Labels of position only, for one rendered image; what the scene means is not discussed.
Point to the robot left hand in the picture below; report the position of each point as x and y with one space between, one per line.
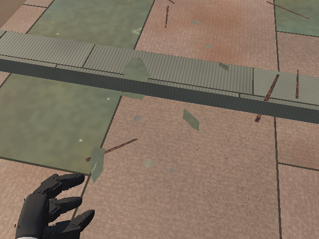
42 207

